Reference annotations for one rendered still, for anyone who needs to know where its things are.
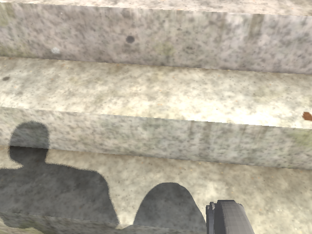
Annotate right robot thigh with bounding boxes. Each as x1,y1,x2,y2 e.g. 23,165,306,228
206,200,254,234

